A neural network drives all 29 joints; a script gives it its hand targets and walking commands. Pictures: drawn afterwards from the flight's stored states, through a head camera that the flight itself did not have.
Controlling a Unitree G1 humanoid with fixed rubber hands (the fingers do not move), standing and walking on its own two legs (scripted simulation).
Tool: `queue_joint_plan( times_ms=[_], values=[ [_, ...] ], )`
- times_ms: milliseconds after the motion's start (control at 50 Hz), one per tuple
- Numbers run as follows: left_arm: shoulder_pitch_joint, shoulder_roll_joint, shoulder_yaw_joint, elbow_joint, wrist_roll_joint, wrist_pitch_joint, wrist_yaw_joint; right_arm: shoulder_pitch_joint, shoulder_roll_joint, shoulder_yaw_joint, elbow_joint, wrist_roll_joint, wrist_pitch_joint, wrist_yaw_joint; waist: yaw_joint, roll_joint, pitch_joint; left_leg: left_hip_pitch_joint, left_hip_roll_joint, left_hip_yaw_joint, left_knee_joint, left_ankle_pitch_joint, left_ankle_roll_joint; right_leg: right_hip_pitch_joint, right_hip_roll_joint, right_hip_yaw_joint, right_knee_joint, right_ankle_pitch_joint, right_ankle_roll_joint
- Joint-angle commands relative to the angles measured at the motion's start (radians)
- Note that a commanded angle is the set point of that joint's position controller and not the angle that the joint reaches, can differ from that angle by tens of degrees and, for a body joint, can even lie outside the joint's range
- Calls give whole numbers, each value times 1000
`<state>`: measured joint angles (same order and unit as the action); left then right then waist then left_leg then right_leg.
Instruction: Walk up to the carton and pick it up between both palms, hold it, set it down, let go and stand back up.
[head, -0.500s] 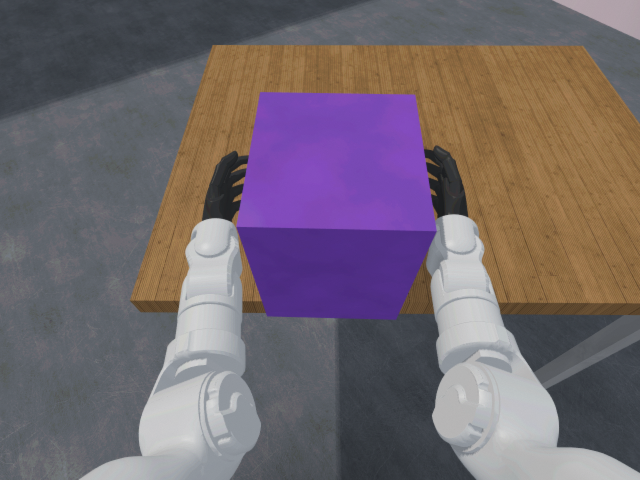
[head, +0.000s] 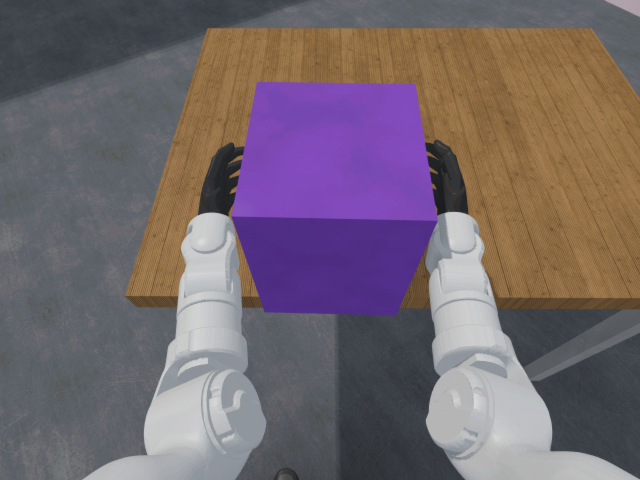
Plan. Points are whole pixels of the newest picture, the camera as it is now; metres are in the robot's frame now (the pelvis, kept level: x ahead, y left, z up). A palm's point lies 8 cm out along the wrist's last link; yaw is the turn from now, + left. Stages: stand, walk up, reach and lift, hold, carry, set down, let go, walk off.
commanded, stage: set down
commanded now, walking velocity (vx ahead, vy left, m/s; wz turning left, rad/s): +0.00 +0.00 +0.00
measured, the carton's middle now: (332, 209) +0.44 +0.01 +0.03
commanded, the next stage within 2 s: none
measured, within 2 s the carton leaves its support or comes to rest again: neither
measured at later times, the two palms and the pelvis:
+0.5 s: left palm (218, 208) +0.41 +0.15 +0.07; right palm (448, 206) +0.42 -0.14 +0.08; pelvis +0.00 +0.00 +0.00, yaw +0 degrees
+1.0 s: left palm (216, 208) +0.43 +0.16 +0.05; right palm (446, 202) +0.43 -0.14 +0.06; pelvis -0.01 +0.01 -0.01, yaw -6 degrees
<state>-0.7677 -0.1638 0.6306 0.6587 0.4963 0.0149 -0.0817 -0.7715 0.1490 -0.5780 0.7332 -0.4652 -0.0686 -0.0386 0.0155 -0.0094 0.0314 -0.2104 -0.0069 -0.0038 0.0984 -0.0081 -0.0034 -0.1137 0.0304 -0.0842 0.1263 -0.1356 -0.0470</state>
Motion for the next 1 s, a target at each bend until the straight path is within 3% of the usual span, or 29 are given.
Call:
queue_joint_plan(
  times_ms=[0,440,700,780,820,880,940,980],
  values=[
    [-365,-266,-193,12,9,-24,-52,-315,330,233,32,-19,-10,103,0,-9,-417,205,-10,1,48,179,11,164,0,-7,79,519,120],
    [-269,-272,-170,-5,39,-15,-54,-230,293,211,33,-21,2,112,-1,1,-360,237,-14,0,56,187,-9,81,10,-14,62,447,115],
    [-249,-161,-137,16,19,-30,-34,-230,194,207,38,14,11,93,15,-13,-390,183,-20,14,57,176,5,89,7,5,86,467,119],
    [-272,51,-144,30,-64,-61,26,-280,-17,228,44,122,-4,38,34,-8,-474,146,-20,34,76,186,12,59,9,30,113,479,111],
    [-329,200,-202,73,-169,-104,89,-353,-155,292,94,246,-25,-15,53,-2,-562,92,-15,50,98,203,25,24,8,63,147,511,106],
    [-402,265,-260,202,-303,-176,145,-454,-193,416,198,422,-61,-67,85,-15,-666,-51,-5,74,140,214,56,57,-3,110,209,591,104],
    [-448,321,-291,311,-380,-237,167,-514,-242,468,287,504,-93,-83,94,-14,-781,-153,2,80,161,192,71,105,-22,133,255,645,113],
    [-459,355,-305,361,-412,-258,175,-534,-293,477,341,536,-102,-82,85,-7,-818,-114,6,77,190,225,59,45,-20,129,256,639,118]
  ],
)
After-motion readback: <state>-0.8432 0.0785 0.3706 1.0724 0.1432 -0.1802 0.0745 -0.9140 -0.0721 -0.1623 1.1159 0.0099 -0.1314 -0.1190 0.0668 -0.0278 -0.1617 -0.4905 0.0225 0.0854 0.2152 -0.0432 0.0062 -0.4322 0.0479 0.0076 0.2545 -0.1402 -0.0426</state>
